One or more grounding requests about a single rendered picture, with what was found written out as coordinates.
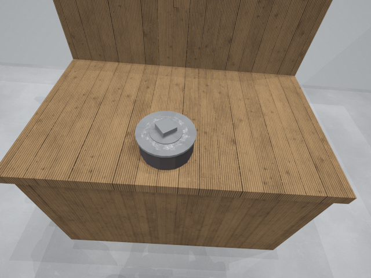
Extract table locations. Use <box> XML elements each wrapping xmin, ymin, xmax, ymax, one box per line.
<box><xmin>0</xmin><ymin>0</ymin><xmax>357</xmax><ymax>250</ymax></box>

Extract knob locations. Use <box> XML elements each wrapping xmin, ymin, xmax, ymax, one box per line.
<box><xmin>155</xmin><ymin>118</ymin><xmax>177</xmax><ymax>137</ymax></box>

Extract lid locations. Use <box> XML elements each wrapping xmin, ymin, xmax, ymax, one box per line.
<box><xmin>135</xmin><ymin>111</ymin><xmax>197</xmax><ymax>158</ymax></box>

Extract pot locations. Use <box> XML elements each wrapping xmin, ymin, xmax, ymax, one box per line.
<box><xmin>139</xmin><ymin>145</ymin><xmax>194</xmax><ymax>170</ymax></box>

